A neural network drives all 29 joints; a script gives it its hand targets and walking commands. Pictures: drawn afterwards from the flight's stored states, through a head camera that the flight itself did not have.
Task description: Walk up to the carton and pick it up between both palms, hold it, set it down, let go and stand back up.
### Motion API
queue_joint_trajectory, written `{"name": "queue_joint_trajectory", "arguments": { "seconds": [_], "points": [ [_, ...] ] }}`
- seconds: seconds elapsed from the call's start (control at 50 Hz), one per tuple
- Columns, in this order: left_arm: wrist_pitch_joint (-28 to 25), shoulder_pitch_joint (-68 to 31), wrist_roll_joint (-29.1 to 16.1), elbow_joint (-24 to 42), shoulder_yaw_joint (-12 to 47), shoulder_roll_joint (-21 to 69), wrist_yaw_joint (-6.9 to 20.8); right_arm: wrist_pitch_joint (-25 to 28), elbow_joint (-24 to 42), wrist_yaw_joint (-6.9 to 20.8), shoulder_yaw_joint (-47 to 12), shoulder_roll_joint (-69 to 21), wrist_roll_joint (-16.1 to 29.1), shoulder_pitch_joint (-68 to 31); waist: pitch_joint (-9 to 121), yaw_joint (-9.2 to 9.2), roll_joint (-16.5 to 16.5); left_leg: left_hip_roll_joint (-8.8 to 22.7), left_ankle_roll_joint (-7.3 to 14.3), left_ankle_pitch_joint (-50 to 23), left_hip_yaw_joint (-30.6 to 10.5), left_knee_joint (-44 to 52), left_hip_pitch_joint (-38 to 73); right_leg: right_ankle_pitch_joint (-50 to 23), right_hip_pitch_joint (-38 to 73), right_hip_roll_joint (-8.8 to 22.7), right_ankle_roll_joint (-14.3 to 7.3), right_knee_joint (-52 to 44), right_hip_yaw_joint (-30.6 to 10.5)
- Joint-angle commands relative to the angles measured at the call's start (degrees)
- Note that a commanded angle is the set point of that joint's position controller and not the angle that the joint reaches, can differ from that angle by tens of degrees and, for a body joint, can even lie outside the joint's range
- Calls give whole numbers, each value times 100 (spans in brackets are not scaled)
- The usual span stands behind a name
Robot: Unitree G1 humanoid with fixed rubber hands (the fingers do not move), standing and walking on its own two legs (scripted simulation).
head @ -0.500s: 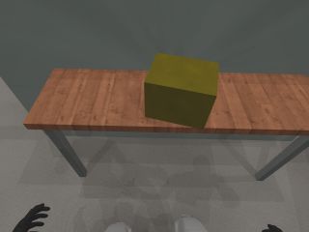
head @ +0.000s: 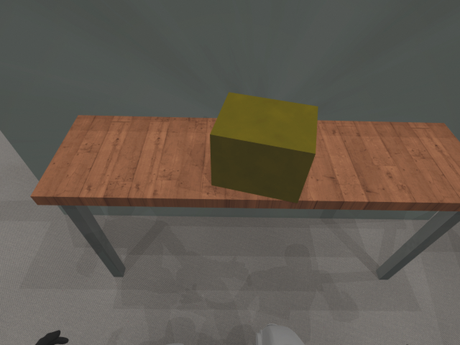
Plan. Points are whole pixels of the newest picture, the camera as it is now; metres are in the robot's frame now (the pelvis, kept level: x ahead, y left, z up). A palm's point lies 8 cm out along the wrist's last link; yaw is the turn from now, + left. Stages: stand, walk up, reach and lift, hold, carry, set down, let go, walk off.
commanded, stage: walk up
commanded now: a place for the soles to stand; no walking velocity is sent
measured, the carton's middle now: (262, 147) +0.58 -0.10 -0.02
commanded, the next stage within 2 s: none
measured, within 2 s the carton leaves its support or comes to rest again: neither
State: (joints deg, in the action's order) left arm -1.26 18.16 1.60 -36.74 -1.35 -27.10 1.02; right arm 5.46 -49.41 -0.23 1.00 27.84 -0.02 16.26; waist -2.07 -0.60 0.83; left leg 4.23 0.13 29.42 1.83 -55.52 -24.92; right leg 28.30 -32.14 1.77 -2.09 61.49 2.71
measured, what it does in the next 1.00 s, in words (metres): walks ahead: right foot, then left foot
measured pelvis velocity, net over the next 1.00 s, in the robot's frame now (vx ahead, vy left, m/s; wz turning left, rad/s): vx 0.14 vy -0.05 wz -0.04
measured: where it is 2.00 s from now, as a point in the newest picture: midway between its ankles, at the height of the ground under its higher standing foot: outside the picture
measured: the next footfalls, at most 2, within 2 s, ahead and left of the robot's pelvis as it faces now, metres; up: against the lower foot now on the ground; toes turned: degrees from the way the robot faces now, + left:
right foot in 0.20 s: +0.18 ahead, -0.17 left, +0.00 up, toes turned -5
left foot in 0.58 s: +0.20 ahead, +0.07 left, +0.00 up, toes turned -3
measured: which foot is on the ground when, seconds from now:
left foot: down 0.00-0.20, up 0.22-0.56, down 0.58-1.00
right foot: up 0.00-0.18, down 0.20-1.00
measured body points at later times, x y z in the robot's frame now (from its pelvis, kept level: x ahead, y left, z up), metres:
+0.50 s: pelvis +0.10 -0.06 +0.02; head +0.11 -0.08 +0.47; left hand +0.18 +0.27 -0.06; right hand +0.16 -0.41 -0.09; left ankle +0.19 +0.09 -0.65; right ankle +0.14 -0.16 -0.69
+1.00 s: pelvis +0.14 -0.05 +0.01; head +0.17 -0.04 +0.46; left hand +0.31 +0.26 -0.06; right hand +0.20 -0.39 -0.08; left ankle +0.20 +0.09 -0.69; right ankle +0.14 -0.16 -0.69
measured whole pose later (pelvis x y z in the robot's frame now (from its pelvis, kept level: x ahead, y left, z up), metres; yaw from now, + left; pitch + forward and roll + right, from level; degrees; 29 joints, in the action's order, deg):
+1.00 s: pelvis +0.14 -0.05 +0.01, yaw -3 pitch -1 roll +0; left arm -1.3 11.7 1.0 -36.7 -1.6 -26.7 1.7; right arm 3.9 -48.3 -1.1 1.0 26.3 0.0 16.3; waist -3.3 -0.4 -0.6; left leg 3.4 -1.8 21.1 -0.5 -49.8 -28.1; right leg 26.4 -23.5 0.6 -0.9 50.4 2.7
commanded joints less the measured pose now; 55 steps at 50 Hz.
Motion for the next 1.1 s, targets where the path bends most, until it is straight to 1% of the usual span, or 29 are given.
{"name": "queue_joint_trajectory", "arguments": {
  "seconds": [0.0,0.1,0.14,0.16,0.18,0.2,0.22,0.24,0.26,0.34,0.44,0.52,0.54,0.56,0.58,0.6,0.66,0.68,0.72,0.74,0.78,0.82,0.84,0.86,0.9,0.94,0.98,1.02,1.08],
  "points": [
    [-169,-832,38,175,-482,-1281,124,139,250,-247,831,2107,-186,643,-285,-379,397,1728,1510,949,-3302,3440,2046,-28,-2446,326,89,533,-609],
    [-169,-775,-24,58,-610,-1273,263,142,328,-164,761,2071,-188,33,-735,-145,1004,1500,1343,1116,-2243,3288,384,-352,-902,360,52,-332,-260],
    [-242,98,-61,-248,-650,-1151,255,105,436,-138,697,1927,-195,-506,-290,435,843,1200,1032,136,-1291,2346,-284,-649,867,53,33,-1385,128],
    [-283,981,-46,-555,-778,-1247,207,65,492,-142,577,1558,-244,-630,221,902,113,836,755,-743,-511,822,-1088,-410,2546,-191,81,-1725,205],
    [-341,2028,-4,-777,-982,-1662,93,47,537,-137,369,952,-241,-469,536,1379,-1474,316,439,-1591,254,-1755,-2143,751,3739,125,25,-2535,-1021],
    [-394,1881,-9,-508,-974,-2156,-18,23,712,-142,210,644,-97,-389,400,1169,-2558,-537,243,399,-237,-2611,-3234,1856,3578,1326,-250,-4366,-4367],
    [-361,1046,-86,-316,-925,-2284,12,-71,741,-174,422,1339,-46,-687,87,825,-1159,-344,215,125,-752,-2826,-3088,2870,2662,1896,-499,-5246,-5583],
    [-364,629,-121,-143,-864,-2070,-1,-113,621,-155,474,1536,-50,-592,-399,607,-451,-41,221,-417,-648,-2761,-2990,3025,2270,1913,-383,-5087,-5135],
    [-383,435,-106,-130,-809,-1892,-34,-132,515,-120,483,1506,-82,-290,-559,390,-369,167,191,-675,-555,-2481,-2793,2262,1981,1716,-356,-4726,-4475],
    [-464,525,-80,-79,-642,-1469,-71,-174,293,-35,547,1228,-127,455,-306,142,-707,256,87,-1140,-477,-1407,-1664,-138,1412,1303,-538,-4141,-2786],
    [-321,615,-92,-9,-528,-1355,-90,-189,378,-64,443,926,-120,71,-276,282,-1077,180,18,-830,-112,226,-767,-1564,893,1064,-1015,-3603,-1937],
    [-127,111,-135,148,-442,-1247,-67,-57,223,-167,477,955,-122,315,221,-18,-1005,-225,223,-1338,186,1484,902,-2157,312,885,-977,-2420,-1397],
    [-93,45,-154,117,-340,-1024,-70,-19,184,-196,494,1008,-176,405,216,-150,-778,-278,312,-1293,17,1864,1194,-2029,24,752,-807,-1999,-1275],
    [-80,102,-160,140,-239,-743,-86,11,208,-228,538,1243,-263,461,290,-181,21,265,455,-946,-1067,2396,1479,-1595,-398,503,-574,-1323,-1017],
    [-36,139,-201,123,-222,-507,-89,57,361,-248,547,1576,-236,181,204,-30,910,1453,918,-25,-3172,3271,983,-504,-606,-73,-78,-557,-467],
    [29,138,-200,-63,-338,-957,-146,27,408,-231,573,1793,-157,-73,-42,40,935,1824,1382,442,-3543,3435,419,566,-362,4,2,-408,-450],
    [-62,339,-91,-359,-406,-947,-100,-114,514,-177,438,1412,-157,-735,-57,368,671,968,917,374,-1994,2638,-564,-60,1026,42,-107,-1880,-417],
    [-114,358,-5,-419,-463,-1057,-98,-159,538,-140,383,1141,-141,-686,-2,361,324,552,605,366,-1361,2143,-944,239,1394,275,-221,-2604,-926],
    [-193,-100,22,-318,-507,-1350,-64,-210,458,-128,345,889,-100,-498,-203,102,-560,-214,179,-63,-120,840,-906,1459,963,1188,-660,-3746,-2764],
    [-186,-341,-33,-280,-502,-1382,-61,-196,394,-136,392,1026,-76,-372,-150,66,-499,-62,200,-240,-213,666,-503,1068,725,1328,-808,-3679,-2778],
    [-163,-750,-60,-217,-387,-1230,-81,-82,312,-131,418,1042,-98,-167,93,-133,-180,-53,269,-945,-187,1427,408,-495,446,959,-577,-2984,-1770],
    [-169,-687,-137,-218,-290,-911,-92,21,374,-162,433,1237,-129,-95,596,-85,375,565,594,-2292,-1296,1978,720,-2069,734,292,-128,-1878,-685],
    [-149,-491,-160,-274,-311,-877,-108,30,424,-170,412,1317,-128,-158,829,70,395,840,869,-2658,-1783,1997,632,-2060,1004,206,21,-1524,-508],
    [-137,-442,-159,-330,-333,-923,-125,5,421,-179,377,1327,-92,-249,836,129,442,843,950,-2864,-1776,1875,443,-1959,1219,218,37,-1554,-535],
    [-162,-352,-135,-403,-362,-1057,-156,-60,509,-187,294,1065,-45,-596,796,251,35,439,597,-2980,-965,1278,-15,-2258,1703,521,-104,-2228,-989],
    [-181,-596,-120,-351,-421,-1253,-146,-132,527,-199,283,906,-22,-577,554,86,-414,44,262,-2350,-195,864,-199,-2385,1609,959,-510,-2662,-1704],
    [-161,-699,-141,-295,-369,-1170,-143,-124,495,-198,318,968,-62,-473,552,22,-154,69,286,-2210,-207,1113,130,-2399,1354,919,-611,-2480,-1529],
    [-128,-818,-147,-243,-311,-1037,-141,-88,469,-183,369,1051,-97,-341,669,-49,-28,261,417,-2529,-545,1487,592,-2141,1019,617,-360,-2229,-1034],
    [-73,-681,-127,-321,-318,-930,-124,-93,532,-169,325,1102,-105,-519,651,121,301,589,717,-1792,-1286,1872,160,-1134,1228,335,-130,-2126,-720]
  ]
}}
